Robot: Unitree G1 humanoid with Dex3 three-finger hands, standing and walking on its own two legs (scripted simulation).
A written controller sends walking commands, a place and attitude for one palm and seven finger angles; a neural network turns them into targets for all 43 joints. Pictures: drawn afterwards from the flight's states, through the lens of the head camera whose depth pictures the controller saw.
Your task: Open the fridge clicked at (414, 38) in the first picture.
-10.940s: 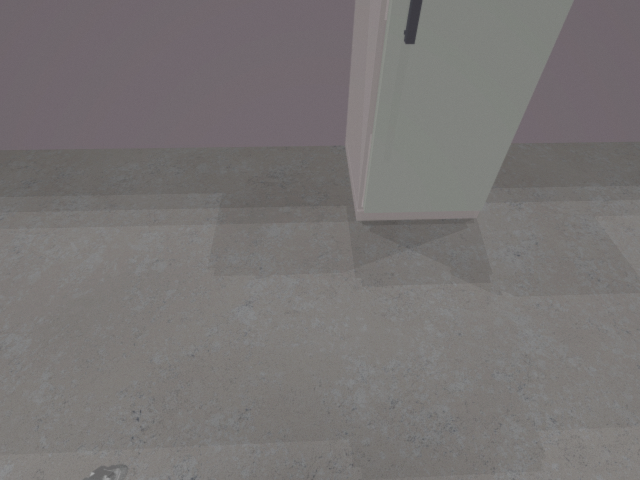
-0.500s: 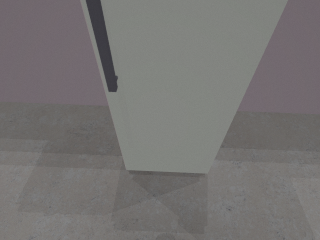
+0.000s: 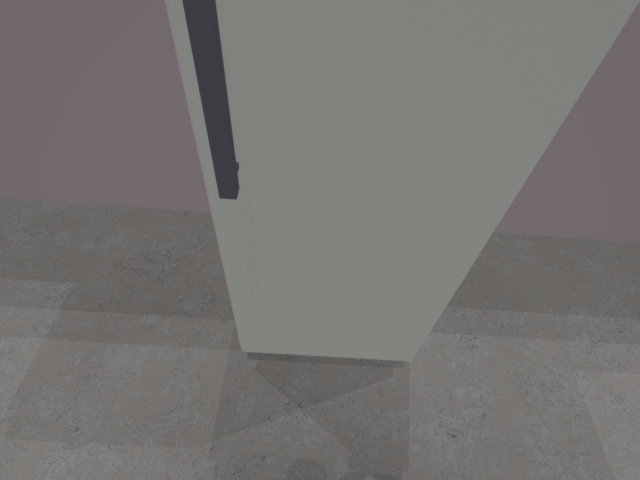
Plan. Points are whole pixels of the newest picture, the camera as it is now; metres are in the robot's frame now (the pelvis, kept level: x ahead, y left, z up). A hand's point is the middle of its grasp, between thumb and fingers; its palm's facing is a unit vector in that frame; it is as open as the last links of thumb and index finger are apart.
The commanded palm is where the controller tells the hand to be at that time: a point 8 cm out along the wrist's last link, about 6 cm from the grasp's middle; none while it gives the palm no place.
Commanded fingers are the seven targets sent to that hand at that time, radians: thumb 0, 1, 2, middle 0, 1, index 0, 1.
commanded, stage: shuffle to correct the standing spot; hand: left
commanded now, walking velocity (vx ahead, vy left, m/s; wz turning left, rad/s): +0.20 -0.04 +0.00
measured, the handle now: (212, 46) +0.52 +0.17 +0.27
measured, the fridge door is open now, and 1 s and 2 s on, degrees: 0 0 0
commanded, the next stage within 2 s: come to a stop and stand still in 0.08 s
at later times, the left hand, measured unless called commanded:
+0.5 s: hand (228, 430) +0.21 +0.14 -0.17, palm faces +0.02 -0.98 -0.22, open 7.3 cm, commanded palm none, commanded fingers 0.00 0.90 0.90 -0.20 -0.30 -0.20 -0.30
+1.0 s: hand out of the picture +0.09 +0.23 -0.16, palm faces +0.05 -0.95 -0.31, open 7.4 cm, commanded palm none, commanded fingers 0.00 0.90 0.90 -0.20 -0.30 -0.20 -0.30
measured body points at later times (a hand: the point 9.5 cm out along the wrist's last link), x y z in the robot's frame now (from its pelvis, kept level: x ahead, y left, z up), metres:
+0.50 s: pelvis +0.11 -0.04 +0.00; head +0.16 -0.04 +0.45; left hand +0.21 +0.19 -0.15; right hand +0.14 -0.27 -0.16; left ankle +0.08 +0.10 -0.66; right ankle +0.20 -0.10 -0.73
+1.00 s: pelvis +0.08 +0.03 -0.01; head +0.06 -0.01 +0.44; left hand +0.08 +0.28 -0.14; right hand +0.16 -0.20 -0.16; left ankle +0.10 +0.11 -0.73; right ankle +0.18 -0.09 -0.73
